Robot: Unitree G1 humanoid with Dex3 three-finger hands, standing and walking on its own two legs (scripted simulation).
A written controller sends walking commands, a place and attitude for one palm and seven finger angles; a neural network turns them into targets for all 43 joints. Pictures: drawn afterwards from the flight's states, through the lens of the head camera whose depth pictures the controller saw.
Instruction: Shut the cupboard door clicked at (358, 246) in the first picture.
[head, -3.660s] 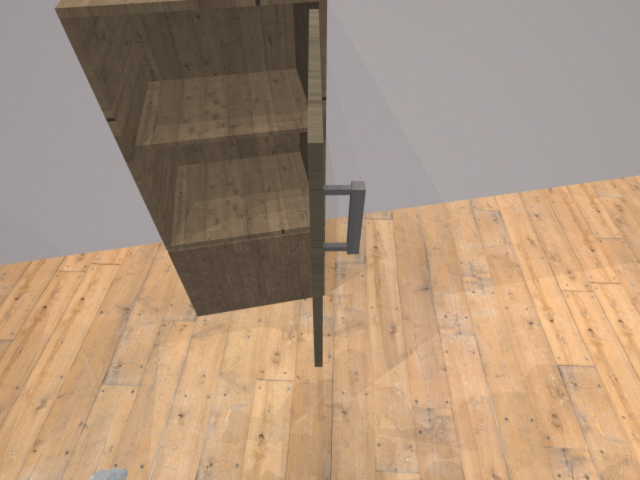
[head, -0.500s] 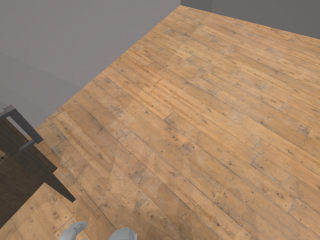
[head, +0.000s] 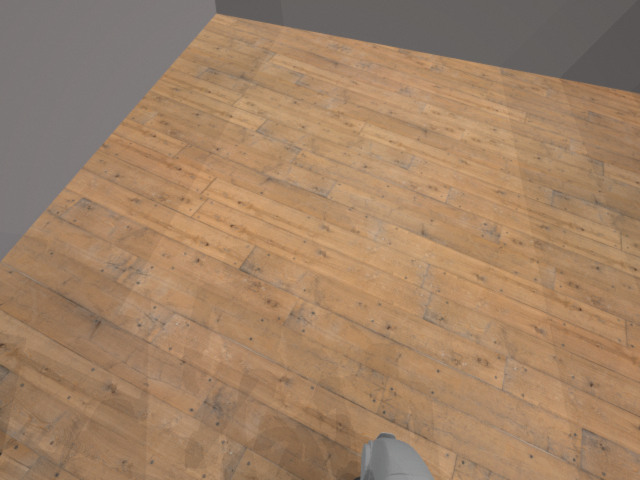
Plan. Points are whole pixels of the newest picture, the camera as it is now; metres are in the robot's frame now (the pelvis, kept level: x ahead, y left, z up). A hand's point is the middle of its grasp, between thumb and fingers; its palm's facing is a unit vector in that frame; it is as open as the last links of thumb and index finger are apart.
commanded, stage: walk around to get in front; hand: left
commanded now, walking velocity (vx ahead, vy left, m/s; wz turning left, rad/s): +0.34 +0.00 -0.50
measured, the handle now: out of the picture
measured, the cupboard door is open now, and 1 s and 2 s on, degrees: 80 80 80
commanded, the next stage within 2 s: none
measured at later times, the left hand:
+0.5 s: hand (230, 376) +0.29 +0.14 -0.18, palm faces -0.14 -0.97 -0.18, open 7.3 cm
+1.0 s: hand (279, 233) +0.59 +0.09 -0.17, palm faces -0.35 -0.92 -0.16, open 7.4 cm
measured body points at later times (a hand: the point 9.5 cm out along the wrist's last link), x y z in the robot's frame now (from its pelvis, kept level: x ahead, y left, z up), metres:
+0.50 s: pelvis +0.23 -0.04 -0.01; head +0.25 -0.03 +0.44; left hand +0.30 +0.19 -0.17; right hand +0.29 -0.28 -0.14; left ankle +0.36 +0.09 -0.70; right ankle +0.18 -0.12 -0.74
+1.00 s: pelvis +0.45 -0.05 +0.00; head +0.47 -0.06 +0.45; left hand +0.60 +0.14 -0.16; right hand +0.30 -0.24 -0.15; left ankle +0.41 +0.07 -0.74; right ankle +0.50 -0.23 -0.70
